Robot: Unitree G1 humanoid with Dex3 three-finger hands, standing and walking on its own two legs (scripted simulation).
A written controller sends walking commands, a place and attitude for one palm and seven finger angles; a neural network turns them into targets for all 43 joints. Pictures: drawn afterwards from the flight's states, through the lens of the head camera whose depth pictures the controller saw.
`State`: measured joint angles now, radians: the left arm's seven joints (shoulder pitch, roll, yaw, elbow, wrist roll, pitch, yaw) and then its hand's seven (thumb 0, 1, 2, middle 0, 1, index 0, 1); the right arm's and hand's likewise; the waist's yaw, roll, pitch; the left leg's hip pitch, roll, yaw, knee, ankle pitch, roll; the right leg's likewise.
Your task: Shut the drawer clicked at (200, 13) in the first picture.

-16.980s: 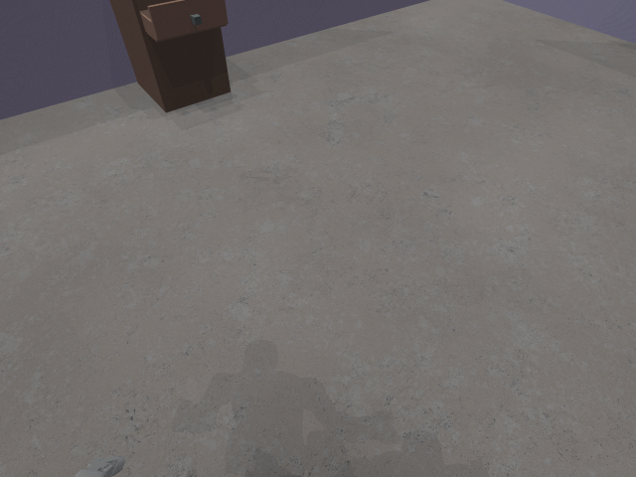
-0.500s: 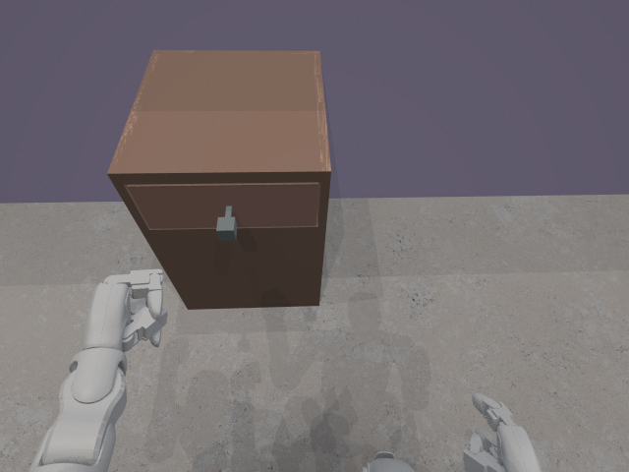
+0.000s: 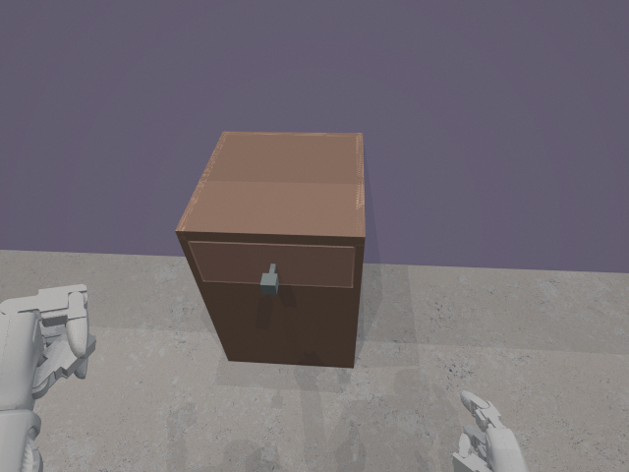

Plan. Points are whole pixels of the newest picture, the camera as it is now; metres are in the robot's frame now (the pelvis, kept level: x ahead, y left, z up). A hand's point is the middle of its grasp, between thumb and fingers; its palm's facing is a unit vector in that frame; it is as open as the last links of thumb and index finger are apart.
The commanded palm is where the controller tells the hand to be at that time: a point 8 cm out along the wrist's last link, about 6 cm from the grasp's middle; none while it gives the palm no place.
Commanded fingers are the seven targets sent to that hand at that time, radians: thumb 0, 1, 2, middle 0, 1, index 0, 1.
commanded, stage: draw the hand back to the body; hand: left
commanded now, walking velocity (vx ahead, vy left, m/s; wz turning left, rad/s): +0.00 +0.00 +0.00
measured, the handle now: (271, 277) +0.58 +0.20 -0.24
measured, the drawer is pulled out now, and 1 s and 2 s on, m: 0.00 0.00 0.00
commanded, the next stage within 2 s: step back with the hand held close in 0.18 s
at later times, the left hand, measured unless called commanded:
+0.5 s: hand (78, 353) +0.17 +0.24 +0.17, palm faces +0.38 -0.81 -0.45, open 3.2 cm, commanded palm +0.11 +0.27 +0.18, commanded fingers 0.00 0.90 0.90 -1.40 -1.60 -1.40 -1.60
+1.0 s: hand (30, 427) +0.11 +0.25 +0.16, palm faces +0.40 -0.79 -0.46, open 3.2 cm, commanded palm +0.05 +0.28 +0.18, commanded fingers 0.00 0.90 0.90 -1.40 -1.60 -1.40 -1.60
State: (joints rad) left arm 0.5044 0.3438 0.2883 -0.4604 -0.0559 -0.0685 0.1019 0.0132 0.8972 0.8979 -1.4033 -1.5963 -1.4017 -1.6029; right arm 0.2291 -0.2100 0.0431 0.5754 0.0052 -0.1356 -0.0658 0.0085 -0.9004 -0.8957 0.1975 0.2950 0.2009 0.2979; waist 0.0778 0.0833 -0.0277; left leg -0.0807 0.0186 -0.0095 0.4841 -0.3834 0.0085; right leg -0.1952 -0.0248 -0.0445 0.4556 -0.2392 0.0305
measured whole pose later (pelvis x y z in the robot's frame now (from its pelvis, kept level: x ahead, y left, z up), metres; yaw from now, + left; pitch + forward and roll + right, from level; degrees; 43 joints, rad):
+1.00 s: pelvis -0.09 +0.01 -0.01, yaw -2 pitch +0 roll +0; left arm 0.57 0.33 0.38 -0.49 0.00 -0.29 0.14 0.01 0.89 0.90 -1.41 -1.60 -1.41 -1.60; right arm 0.20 -0.20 0.00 0.57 0.01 -0.09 -0.07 0.01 -0.90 -0.90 0.20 0.30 0.20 0.30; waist 0.02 0.02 0.02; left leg -0.28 -0.02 0.04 0.58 -0.29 0.03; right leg -0.38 -0.05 0.01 0.49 -0.11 0.04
